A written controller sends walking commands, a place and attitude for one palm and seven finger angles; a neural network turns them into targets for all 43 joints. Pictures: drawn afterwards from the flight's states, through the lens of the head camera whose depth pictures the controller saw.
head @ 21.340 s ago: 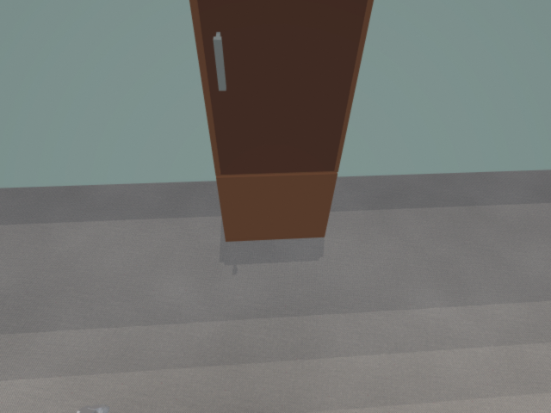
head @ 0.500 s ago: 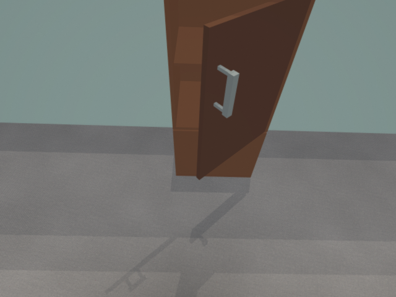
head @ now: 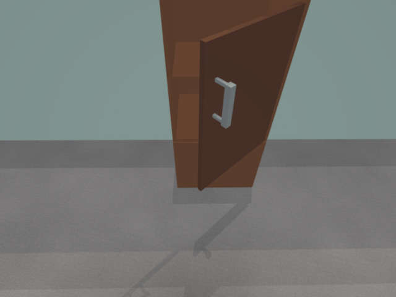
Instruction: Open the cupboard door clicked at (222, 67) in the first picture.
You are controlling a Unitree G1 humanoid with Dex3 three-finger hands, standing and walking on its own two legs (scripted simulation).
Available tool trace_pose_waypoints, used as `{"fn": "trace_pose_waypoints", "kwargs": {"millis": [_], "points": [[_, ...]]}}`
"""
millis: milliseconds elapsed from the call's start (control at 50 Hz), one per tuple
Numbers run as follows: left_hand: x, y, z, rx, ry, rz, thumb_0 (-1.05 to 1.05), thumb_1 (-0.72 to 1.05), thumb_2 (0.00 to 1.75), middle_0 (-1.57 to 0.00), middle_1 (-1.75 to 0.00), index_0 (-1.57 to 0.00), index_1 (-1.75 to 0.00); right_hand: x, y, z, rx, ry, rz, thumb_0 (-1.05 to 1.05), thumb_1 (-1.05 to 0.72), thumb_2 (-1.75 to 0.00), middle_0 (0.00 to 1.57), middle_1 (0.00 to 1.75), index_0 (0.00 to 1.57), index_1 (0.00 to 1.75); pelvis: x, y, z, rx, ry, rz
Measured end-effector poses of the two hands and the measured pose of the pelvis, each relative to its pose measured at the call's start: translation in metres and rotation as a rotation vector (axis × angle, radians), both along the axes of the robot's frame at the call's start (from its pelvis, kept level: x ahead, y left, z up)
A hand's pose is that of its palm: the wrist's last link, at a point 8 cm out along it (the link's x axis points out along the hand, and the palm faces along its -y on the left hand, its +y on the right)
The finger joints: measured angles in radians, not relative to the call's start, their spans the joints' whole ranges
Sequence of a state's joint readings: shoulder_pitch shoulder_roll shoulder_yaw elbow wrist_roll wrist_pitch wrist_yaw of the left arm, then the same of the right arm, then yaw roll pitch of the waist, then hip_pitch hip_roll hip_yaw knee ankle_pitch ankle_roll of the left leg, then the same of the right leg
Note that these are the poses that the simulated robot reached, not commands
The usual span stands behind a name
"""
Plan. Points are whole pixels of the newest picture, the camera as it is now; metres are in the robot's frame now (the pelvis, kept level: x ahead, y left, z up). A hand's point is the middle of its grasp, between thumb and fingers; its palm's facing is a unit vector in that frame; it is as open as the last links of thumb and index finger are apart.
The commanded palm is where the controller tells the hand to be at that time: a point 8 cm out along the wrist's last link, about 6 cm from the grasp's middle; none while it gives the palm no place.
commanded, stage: let the arm hang, fingers relaxed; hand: left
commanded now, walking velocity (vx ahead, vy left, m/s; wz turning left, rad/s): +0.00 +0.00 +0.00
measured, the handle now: (222, 103) +0.58 -0.03 +0.08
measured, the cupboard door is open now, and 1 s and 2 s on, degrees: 42 42 42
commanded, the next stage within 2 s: look to check the result in 0.10 s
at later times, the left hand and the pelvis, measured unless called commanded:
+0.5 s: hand out of the picture +0.00 +0.15 -0.18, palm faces +0.05 -0.98 -0.16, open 7.4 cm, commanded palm none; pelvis +0.02 +0.00 +0.00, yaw +0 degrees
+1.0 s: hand out of the picture +0.02 +0.16 -0.18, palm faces +0.01 -0.99 -0.17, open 7.4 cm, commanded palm none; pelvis +0.03 -0.01 +0.00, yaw -4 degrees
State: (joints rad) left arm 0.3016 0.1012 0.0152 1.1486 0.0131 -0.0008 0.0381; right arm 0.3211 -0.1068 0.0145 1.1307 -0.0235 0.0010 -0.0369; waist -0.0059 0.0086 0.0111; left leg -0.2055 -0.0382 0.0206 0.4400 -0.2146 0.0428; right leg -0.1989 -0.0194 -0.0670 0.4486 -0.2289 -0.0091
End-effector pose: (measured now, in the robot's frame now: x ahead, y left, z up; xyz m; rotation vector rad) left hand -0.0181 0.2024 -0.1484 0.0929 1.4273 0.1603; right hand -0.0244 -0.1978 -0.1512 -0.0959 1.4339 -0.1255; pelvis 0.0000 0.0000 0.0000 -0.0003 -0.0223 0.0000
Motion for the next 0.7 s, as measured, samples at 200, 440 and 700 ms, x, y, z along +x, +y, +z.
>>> {"fn": "trace_pose_waypoints", "kwargs": {"millis": [200,440,700], "points": [[0.0,0.003,0.002,0.002,0.036,0.004,0.0,0.91,0.89,-0.2,-0.3,-0.2,-0.3,0.006,-0.01,0.004,-0.027,0.028,0.008,0.0,-0.91,-0.9,0.2,0.3,0.2,0.3,0.009,0.0,0.001,-0.001,0.003,0.003],[0.012,0.002,0.003,0.005,0.035,0.005,0.0,0.91,0.89,-0.2,-0.3,-0.2,-0.3,0.025,-0.008,0.003,-0.017,0.014,0.019,0.0,-0.91,-0.9,0.2,0.3,0.2,0.3,0.02,-0.002,0.002,-0.001,0.001,0.005],[0.026,-0.002,0.003,-0.002,0.027,-0.003,0.0,0.91,0.89,-0.2,-0.3,-0.2,-0.3,0.035,-0.011,0.004,-0.025,0.014,0.019,0.0,-0.91,-0.9,0.2,0.3,0.2,0.3,0.029,-0.004,0.003,0.001,0.004,0.002]]}}
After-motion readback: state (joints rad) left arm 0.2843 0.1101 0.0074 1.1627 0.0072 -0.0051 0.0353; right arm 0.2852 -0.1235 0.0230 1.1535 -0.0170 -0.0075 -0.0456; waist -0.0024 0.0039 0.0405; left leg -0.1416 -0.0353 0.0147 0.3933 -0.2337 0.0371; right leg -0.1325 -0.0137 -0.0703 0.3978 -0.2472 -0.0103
